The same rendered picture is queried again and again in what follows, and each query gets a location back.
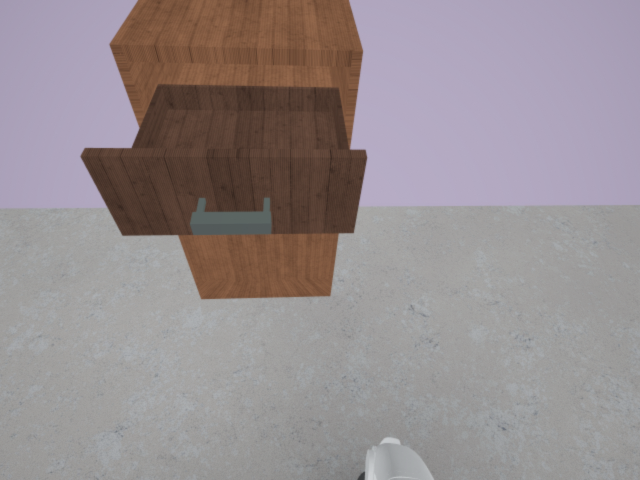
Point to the robot right shin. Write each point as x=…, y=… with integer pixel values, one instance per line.
x=390, y=440

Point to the robot right thigh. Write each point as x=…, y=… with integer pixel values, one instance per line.
x=389, y=461

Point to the handle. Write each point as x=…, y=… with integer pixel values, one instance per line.
x=230, y=223

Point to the drawer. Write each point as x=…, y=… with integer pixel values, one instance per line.
x=234, y=146

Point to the cabinet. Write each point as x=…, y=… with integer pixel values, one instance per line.
x=288, y=43

